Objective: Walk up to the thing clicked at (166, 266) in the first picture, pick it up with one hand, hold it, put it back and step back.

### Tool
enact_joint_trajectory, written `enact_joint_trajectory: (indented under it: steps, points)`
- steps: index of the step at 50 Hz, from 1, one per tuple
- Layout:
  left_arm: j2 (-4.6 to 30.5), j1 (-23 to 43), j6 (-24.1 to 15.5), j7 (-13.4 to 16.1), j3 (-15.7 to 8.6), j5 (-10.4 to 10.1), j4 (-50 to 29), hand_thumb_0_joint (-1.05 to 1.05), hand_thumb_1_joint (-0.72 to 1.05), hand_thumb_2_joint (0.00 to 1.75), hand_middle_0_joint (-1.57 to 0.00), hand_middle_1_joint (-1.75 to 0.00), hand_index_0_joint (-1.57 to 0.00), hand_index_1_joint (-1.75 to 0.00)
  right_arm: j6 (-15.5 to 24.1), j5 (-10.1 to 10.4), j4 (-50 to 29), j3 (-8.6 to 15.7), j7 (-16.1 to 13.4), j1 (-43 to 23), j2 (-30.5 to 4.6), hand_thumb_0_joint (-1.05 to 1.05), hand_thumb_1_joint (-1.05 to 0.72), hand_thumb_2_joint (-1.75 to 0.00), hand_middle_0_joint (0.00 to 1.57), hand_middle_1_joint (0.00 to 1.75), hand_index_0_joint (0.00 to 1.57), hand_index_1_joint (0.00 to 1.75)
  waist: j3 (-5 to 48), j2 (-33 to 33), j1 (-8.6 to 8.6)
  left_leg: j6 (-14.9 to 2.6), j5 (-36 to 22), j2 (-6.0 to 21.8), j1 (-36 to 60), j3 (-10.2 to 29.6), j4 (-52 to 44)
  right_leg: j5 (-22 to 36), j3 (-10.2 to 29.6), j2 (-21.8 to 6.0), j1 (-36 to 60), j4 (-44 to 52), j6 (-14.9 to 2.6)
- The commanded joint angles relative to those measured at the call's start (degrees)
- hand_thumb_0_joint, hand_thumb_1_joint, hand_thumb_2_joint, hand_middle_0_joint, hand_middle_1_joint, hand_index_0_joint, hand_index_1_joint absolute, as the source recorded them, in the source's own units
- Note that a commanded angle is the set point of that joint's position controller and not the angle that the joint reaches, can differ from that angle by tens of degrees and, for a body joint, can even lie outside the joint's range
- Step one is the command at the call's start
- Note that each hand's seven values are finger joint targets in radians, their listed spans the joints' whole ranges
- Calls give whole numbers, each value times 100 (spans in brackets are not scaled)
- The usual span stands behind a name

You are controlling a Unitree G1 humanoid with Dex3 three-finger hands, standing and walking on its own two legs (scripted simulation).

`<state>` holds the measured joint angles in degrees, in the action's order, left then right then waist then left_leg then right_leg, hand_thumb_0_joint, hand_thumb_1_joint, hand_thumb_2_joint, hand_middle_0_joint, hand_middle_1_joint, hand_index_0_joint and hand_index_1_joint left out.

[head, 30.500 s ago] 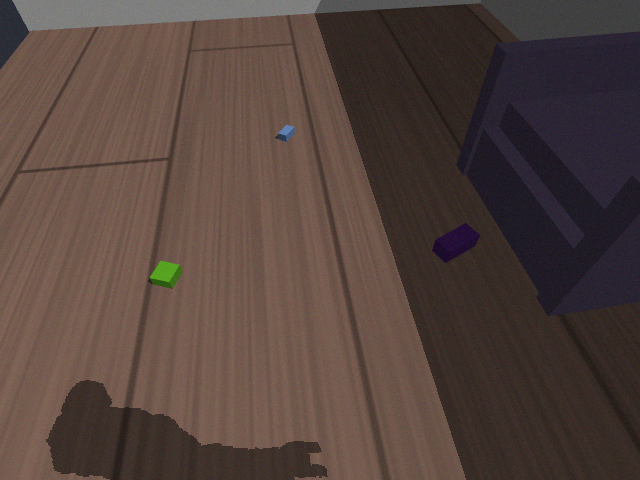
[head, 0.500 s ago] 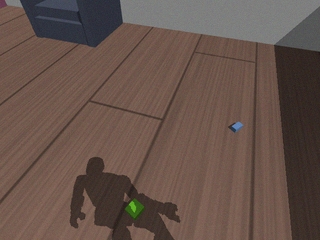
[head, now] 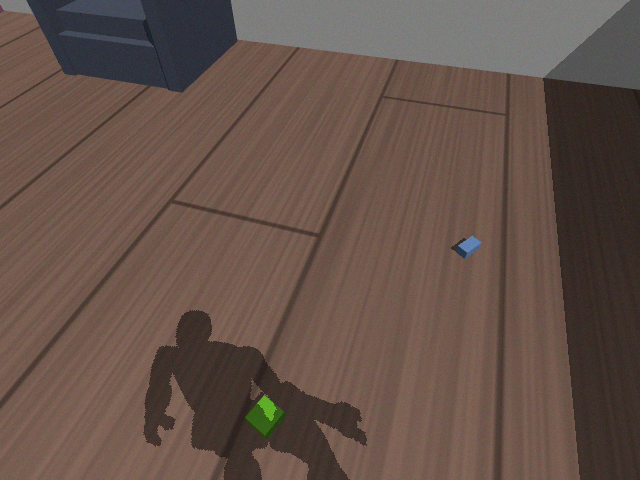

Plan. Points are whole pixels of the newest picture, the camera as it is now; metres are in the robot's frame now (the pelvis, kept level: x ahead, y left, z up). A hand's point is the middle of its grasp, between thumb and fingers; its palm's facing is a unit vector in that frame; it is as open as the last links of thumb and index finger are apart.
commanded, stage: stand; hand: left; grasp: from above
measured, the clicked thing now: (265, 417) +0.42 +0.20 -0.76
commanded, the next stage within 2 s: step back in 1.22 s
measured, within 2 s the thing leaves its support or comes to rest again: neither
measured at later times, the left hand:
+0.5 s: hand out of the picture +0.08 +0.23 -0.16, palm faces +0.01 -0.94 -0.34, open 7.3 cm
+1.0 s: hand out of the picture +0.07 +0.24 -0.16, palm faces -0.01 -0.94 -0.34, open 7.3 cm
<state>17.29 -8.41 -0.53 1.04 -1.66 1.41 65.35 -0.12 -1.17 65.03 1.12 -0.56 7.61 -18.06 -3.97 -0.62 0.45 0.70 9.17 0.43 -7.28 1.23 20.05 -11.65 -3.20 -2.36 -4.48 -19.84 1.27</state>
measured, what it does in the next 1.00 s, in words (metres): stands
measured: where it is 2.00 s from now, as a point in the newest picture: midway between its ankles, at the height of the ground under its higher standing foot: outside the picture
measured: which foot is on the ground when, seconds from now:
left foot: down 0.00-1.00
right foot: down 0.00-1.00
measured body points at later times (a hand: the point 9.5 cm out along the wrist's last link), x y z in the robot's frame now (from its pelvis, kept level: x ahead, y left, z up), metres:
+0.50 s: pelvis +0.01 -0.01 +0.00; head +0.01 -0.01 +0.45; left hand +0.08 +0.28 -0.13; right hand +0.08 -0.30 -0.14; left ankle +0.02 +0.13 -0.75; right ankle -0.01 -0.13 -0.75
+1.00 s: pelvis +0.01 -0.01 +0.00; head +0.01 -0.01 +0.45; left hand +0.07 +0.29 -0.13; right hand +0.07 -0.31 -0.14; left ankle +0.02 +0.13 -0.75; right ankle -0.01 -0.13 -0.75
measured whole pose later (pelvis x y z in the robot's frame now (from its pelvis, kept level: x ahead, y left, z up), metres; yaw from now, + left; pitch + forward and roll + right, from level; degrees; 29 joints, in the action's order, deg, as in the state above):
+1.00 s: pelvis +0.01 -0.01 +0.00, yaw +0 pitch -3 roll +0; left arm 19.1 -7.1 -0.9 0.2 -0.9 1.1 65.0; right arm 0.1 -0.9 65.6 0.1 -0.1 6.8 -19.0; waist -3.2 -0.2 0.3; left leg 1.8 8.6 1.5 -6.8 1.5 18.0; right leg -11.4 -3.4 -1.2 -4.4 -18.4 0.2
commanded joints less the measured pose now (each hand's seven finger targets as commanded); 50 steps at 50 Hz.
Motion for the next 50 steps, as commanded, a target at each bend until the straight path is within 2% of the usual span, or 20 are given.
enact_joint_trajectory:
  steps: [1,4,7,8,11,12,18,19,21,27,33,34,36,38,42,44,46,49,50]
  points:
    - [1151,140,-101,59,-211,-29,-304,0,90,90,-20,-30,-20,-30,144,11,-279,182,-66,-151,-1047,0,-90,-90,20,30,20,30,294,81,-37,-187,-627,574,20,522,-335,417,506,-529,-41,455,-136]
    - [1177,211,-104,54,-223,-33,-358,0,90,90,-20,-30,-20,-30,161,11,-298,182,-72,-222,-1103,0,-90,-90,20,30,20,30,400,0,-20,-172,-919,598,95,503,-310,684,501,-528,10,426,-145]
    - [1203,256,-97,51,-226,-35,-356,0,90,90,-20,-30,-20,-30,154,14,-275,179,-77,-237,-1101,0,-90,-90,20,30,20,30,393,38,-19,-153,-933,619,91,490,-326,685,496,-528,17,438,-152]
    - [1185,264,-99,43,-214,-32,-348,0,90,90,-20,-30,-20,-30,151,19,-271,178,-73,-259,-1118,0,-90,-90,20,30,20,30,308,36,-20,-135,-798,616,29,505,-368,527,489,-511,-18,471,-139]
    - [1183,270,-112,46,-209,-38,-354,0,90,90,-20,-30,-20,-30,152,13,-280,182,-68,-262,-1114,0,-90,-90,20,30,20,30,496,83,-16,-166,-1059,634,123,463,-268,890,489,-547,130,441,-140]
    - [1205,305,-109,41,-216,-39,-344,0,90,90,-20,-30,-20,-30,149,24,-257,173,-74,-266,-1118,0,-90,-90,20,30,20,30,462,58,-24,-158,-937,636,109,472,-309,757,494,-533,108,462,-145]
    - [1242,332,-125,37,-208,-42,-365,0,90,90,-20,-30,-20,-30,158,25,-270,172,-58,-334,-1159,0,-90,-90,20,30,20,30,491,36,-16,-153,-1035,652,137,459,-305,949,499,-554,141,480,-142]
    - [1267,366,-119,35,-216,-37,-368,0,90,90,-20,-30,-20,-30,151,17,-273,159,-55,-340,-1107,0,-90,-90,20,30,20,30,422,95,-29,-132,-924,642,90,458,-354,797,475,-531,66,488,-148]
    - [1261,364,-130,35,-205,-39,-396,0,90,90,-20,-30,-20,-30,153,26,-270,169,-54,-348,-1167,0,-90,-90,20,30,20,30,518,6,-18,-153,-1055,658,155,448,-296,984,495,-549,117,487,-138]
    - [1303,387,-133,21,-187,-35,-378,0,90,90,-20,-30,-20,-30,147,28,-262,146,-33,-339,-1156,0,-90,-90,20,30,20,30,338,60,-53,-140,-643,652,36,465,-403,567,526,-535,13,582,-160]
    - [1306,383,-140,-1,-174,-38,-395,0,90,90,-20,-30,-20,-30,156,25,-284,152,-28,-341,-1212,0,-90,-90,20,30,20,30,406,-16,-51,-153,-636,666,51,465,-418,465,530,-536,0,559,-183]
    - [1323,386,-136,2,-174,-32,-380,0,90,90,-20,-30,-20,-30,149,31,-260,146,-24,-323,-1185,0,-90,-90,20,30,20,30,279,37,-43,-135,-488,662,-70,502,-469,236,492,-514,-29,586,-171]
    - [1336,405,-133,-6,-174,-30,-401,0,90,90,-20,-30,-20,-30,154,24,-278,155,-25,-319,-1211,0,-90,-90,20,30,20,30,401,8,-63,-144,-507,665,18,497,-464,274,523,-531,-29,570,-191]
    - [1317,383,-152,-6,-163,-43,-419,0,90,90,-20,-30,-20,-30,163,29,-292,154,-26,-345,-1244,0,-90,-90,20,30,20,30,557,-38,-37,-175,-849,686,116,475,-364,691,530,-563,93,506,-185]
    - [1340,365,-139,-20,-149,-55,-386,0,90,90,-20,-30,-20,-30,164,38,-244,128,-25,-281,-1223,0,-90,-90,20,30,20,30,346,2,-43,-126,-604,667,-18,500,-485,349,513,-532,-24,541,-197]
    - [1361,356,-139,-20,-153,-50,-400,0,90,90,-20,-30,-20,-30,168,31,-271,142,-23,-332,-1257,0,-90,-90,20,30,20,30,490,-43,-33,-158,-713,680,92,496,-436,499,522,-547,2,512,-205]
    - [1371,336,-135,-20,-148,-43,-382,0,90,90,-20,-30,-20,-30,155,35,-247,134,-21,-297,-1235,0,-90,-90,20,30,20,30,369,68,-30,-129,-631,664,-15,496,-464,349,492,-530,-22,545,-196]
    - [1350,304,-142,-21,-133,-51,-402,0,90,90,-20,-30,-20,-30,167,43,-247,140,-22,-298,-1289,0,-90,-90,20,30,20,30,496,-39,-24,-145,-811,681,96,485,-408,595,518,-554,38,510,-209]
    - [1357,308,-141,-22,-128,-56,-388,0,90,90,-20,-30,-20,-30,166,38,-241,122,-18,-285,-1249,0,-90,-90,20,30,20,30,421,4,-36,-129,-730,670,32,499,-454,513,503,-540,-11,518,-201]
